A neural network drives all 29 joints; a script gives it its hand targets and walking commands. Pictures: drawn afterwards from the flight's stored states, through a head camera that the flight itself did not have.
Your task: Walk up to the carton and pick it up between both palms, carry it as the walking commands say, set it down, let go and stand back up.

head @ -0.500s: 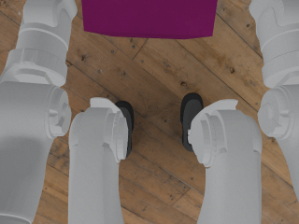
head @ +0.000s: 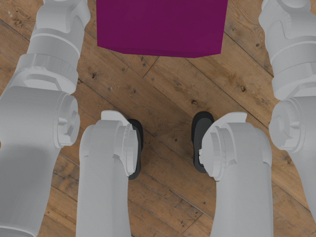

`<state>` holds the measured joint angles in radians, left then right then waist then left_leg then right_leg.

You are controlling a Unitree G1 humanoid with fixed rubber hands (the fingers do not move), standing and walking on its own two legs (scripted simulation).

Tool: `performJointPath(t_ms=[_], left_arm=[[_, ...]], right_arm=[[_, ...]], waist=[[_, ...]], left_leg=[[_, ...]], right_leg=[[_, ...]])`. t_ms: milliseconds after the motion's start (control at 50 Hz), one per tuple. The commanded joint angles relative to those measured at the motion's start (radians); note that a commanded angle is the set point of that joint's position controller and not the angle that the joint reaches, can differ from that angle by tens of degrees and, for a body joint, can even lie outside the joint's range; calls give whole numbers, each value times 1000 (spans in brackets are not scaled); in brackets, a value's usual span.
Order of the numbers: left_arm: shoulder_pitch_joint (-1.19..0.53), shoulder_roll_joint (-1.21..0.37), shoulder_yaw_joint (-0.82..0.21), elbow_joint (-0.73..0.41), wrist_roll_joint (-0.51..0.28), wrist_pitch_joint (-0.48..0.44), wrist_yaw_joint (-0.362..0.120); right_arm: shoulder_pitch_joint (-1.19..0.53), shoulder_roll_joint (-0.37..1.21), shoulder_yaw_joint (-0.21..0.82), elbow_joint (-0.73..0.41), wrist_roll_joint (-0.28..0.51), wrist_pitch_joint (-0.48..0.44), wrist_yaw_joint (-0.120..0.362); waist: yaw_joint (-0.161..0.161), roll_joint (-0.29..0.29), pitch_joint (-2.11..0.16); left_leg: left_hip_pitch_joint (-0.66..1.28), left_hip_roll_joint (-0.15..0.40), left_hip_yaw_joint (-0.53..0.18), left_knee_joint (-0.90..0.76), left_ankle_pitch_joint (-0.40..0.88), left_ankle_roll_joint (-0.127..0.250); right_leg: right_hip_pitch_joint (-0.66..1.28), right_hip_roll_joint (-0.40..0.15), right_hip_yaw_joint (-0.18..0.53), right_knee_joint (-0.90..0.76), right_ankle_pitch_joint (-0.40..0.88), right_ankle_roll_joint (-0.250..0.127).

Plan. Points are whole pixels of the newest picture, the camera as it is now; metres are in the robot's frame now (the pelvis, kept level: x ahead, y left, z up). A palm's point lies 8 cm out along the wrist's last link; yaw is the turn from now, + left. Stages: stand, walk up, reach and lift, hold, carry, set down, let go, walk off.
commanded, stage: reach and lift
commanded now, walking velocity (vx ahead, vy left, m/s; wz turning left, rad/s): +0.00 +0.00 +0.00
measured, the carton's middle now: (161, 5) +0.54 +0.02 -0.25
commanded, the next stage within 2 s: none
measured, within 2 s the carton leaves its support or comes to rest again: leaves its support in 0.98 s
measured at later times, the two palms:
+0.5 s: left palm out of the picture +0.56 +0.16 -0.16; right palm out of the picture +0.56 -0.14 -0.16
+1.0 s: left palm out of the picture +0.56 +0.15 -0.15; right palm out of the picture +0.56 -0.14 -0.16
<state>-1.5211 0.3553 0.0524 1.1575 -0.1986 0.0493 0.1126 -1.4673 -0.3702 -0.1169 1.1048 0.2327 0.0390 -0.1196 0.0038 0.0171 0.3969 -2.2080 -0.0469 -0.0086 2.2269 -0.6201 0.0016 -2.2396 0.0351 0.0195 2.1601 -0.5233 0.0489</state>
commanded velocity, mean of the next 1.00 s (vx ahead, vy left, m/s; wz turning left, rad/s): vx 0.00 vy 0.00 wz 0.00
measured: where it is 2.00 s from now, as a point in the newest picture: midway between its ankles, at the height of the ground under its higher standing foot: (167, 155)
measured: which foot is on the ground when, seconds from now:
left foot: down 0.00-1.00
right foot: down 0.00-1.00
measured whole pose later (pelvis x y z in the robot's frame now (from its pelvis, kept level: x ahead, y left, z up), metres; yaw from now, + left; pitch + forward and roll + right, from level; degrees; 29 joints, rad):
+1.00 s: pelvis +0.01 +0.00 -0.01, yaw +1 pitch +39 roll -1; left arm -1.41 0.21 0.24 0.97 -0.02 0.18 0.13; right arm -1.42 -0.24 -0.29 1.02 0.06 0.18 -0.13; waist 0.01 0.00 0.27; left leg -2.29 -0.06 -0.01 2.26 -0.64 0.00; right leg -2.33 0.03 0.02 2.21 -0.55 0.04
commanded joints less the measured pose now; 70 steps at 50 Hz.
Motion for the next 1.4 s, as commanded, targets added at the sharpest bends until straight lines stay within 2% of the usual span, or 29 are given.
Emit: performJointPath(t_ms=[0, 40, 80, 100, 140, 200, 280, 340, 360, 380, 460, 480, 500, 520, 560, 580, 640, 660, 720, 780, 840, 980, 1000, 1060, 1120, 1160, 1240, 1280, 1380], left_arm=[[-264, 118, 25, -106, 0, -20, -10], [-221, 93, 31, -89, -1, -27, -12], [-332, 60, -28, -178, -43, -38, -17], [-346, 85, -1, -172, -1, -38, -10], [-303, 98, -17, -119, -28, -31, 1], [-288, 52, -24, -86, -46, -21, 8], [-386, -141, -106, -127, -24, -18, -34], [-470, -345, -174, -152, -53, -11, -87], [-395, -340, -101, -86, 8, 0, -91], [-428, -441, -120, -118, 8, -3, -106], [-554, -834, -163, -155, 41, 54, -231], [-551, -902, -154, -144, 48, 69, -243], [-478, -942, -125, -146, 87, 77, -253], [-540, -942, -124, -163, 73, 78, -267], [-467, -1012, -125, -143, 72, 100, -280], [-429, -1014, -112, -137, 97, 108, -288], [-418, -1052, -87, -171, 115, 122, -300], [-424, -1050, -121, -175, 115, 133, -296], [-435, -1043, -102, -212, 106, 121, -304], [-426, -1049, -162, -248, 98, 131, -312], [-394, -1076, -145, -221, 122, 145, -311], [-526, -1035, -205, -448, 79, 118, -292], [-521, -1084, -247, -447, 64, 128, -284], [-467, -1078, -208, -394, 125, 154, -278], [-477, -1064, -195, -353, 153, 192, -281], [-443, -1053, -116, -307, 185, 206, -294], [-477, -1122, -144, -381, 146, 217, -312], [-526, -1138, -187, -418, 87, 227, -333], [-541, -1124, -169, -392, 137, 281, -344]], right_arm=[[-188, 62, 65, 12, 20, 6, 14], [-240, -8, 16, -36, -13, -14, -12], [-263, -38, -34, -63, -61, -33, -38], [-257, 15, -15, -53, -25, -22, -37], [-313, -61, -70, -119, -54, -34, -62], [-319, -28, 17, -108, -34, -34, -69], [-357, 283, 143, 15, 24, 12, 13], [-400, 416, 130, -51, 2, -4, 46], [-425, 365, 96, -79, -6, -6, 52], [-471, 479, 127, -96, -6, -9, 70], [-573, 851, 137, -107, -62, 41, 192], [-559, 874, 120, -117, -75, 57, 215], [-601, 901, 122, -139, -79, 59, 230], [-526, 943, 103, -124, -106, 76, 241], [-556, 949, 105, -155, -112, 86, 262], [-522, 964, 83, -147, -120, 96, 272], [-532, 1003, 113, -142, -128, 116, 288], [-532, 982, 95, -178, -102, 109, 295], [-481, 1040, 115, -158, -133, 121, 292], [-427, 1056, 95, -169, -117, 122, 289], [-508, 1070, 136, -252, -92, 116, 291], [-408, 1183, 138, -214, -105, 150, 268], [-434, 1149, 146, -289, -81, 140, 256], [-512, 1165, 195, -299, -67, 159, 255], [-595, 1145, 232, -346, -49, 178, 256], [-599, 1144, 201, -297, -88, 203, 262], [-690, 1180, 234, -478, -62, 198, 247], [-695, 1178, 267, -521, -98, 212, 228], [-576, 1200, 185, -333, -155, 276, 237]], waist=[[21, -81, -1164], [-5, -76, -1246], [-102, -30, -1303], [-17, 25, -1238], [-61, 60, -1346], [-21, -31, -1359], [38, -18, -1240], [-47, 20, -1348], [-5, 57, -1255], [-29, -15, -1286], [-46, 17, -1193], [-92, 35, -1182], [-45, 36, -1139], [-91, -13, -1118], [-76, 24, -1102], [-37, 74, -1104], [-36, -25, -1049], [-35, 101, -1104], [-68, -46, -1060], [-65, 46, -1173], [12, 92, -1198], [-53, -52, -1489], [-66, 37, -1588], [56, 67, -1501], [87, 83, -1549], [92, -11, -1464], [47, -25, -1601], [-29, -159, -1748], [-41, -45, -1658]], left_leg=[[452, 16, 3, -228, 283, -11], [414, 6, 15, -205, 330, -23], [467, 5, 16, -189, 339, -36], [458, 4, 26, -221, 308, -33], [516, 4, 19, -218, 310, -35], [536, 0, 36, -212, 295, -35], [490, -4, 26, -240, 263, -16], [589, -19, 17, -189, 392, -29], [527, -24, 27, -194, 329, -27], [543, -30, 22, -198, 325, -23], [459, -55, 26, -177, 261, -16], [493, -57, 7, -186, 276, -7], [477, -76, 24, -197, 296, -10], [427, -62, 35, -176, 265, -3], [469, -76, 16, -194, 309, -2], [447, -75, 47, -185, 291, -12], [378, -76, 21, -197, 292, 5], [439, -64, 24, -190, 301, -1], [328, -82, 20, -196, 315, 8], [420, -68, 37, -189, 344, -5], [472, -70, 38, -183, 423, 0], [481, -77, 69, -163, 431, -10], [571, -66, 58, -166, 470, -16], [539, -69, 81, -215, 416, -17], [609, -55, 83, -238, 326, -10], [479, -58, 103, -226, 232, 0], [484, -72, 105, -234, 289, 13], [503, -88, 90, -241, 296, 12], [564, -68, 96, -300, 171, -4]], right_leg=[[607, 1, -51, -104, 271, 9], [654, 12, -49, -81, 352, 3], [653, 16, -56, -112, 349, -12], [630, 19, -46, -106, 320, -11], [657, 19, -65, -87, 326, -11], [739, 26, -66, -109, 286, -3], [654, 41, -52, -105, 250, -11], [684, 56, -64, -78, 369, -18], [647, 61, -61, -79, 312, -25], [645, 61, -85, -85, 294, -14], [570, 81, -85, -70, 240, -43], [515, 83, -109, -43, 235, -46], [503, 85, -117, -50, 238, -34], [495, 93, -116, -68, 234, -43], [419, 80, -137, -32, 233, -44], [449, 86, -108, -50, 216, -56], [418, 79, -124, -37, 214, -48], [396, 84, -108, -21, 231, -60], [445, 78, -116, -40, 276, -38], [469, 80, -113, -31, 297, -45], [409, 91, -106, -28, 316, -47], [634, 107, -109, -44, 410, -43], [621, 105, -108, -23, 412, -49], [578, 105, -103, -72, 330, -39], [606, 106, -106, -84, 234, -39], [631, 102, -96, -109, 173, -35], [746, 116, -104, -140, 272, -19], [896, 113, -121, -148, 319, -10], [754, 109, -141, -184, 145, -34]])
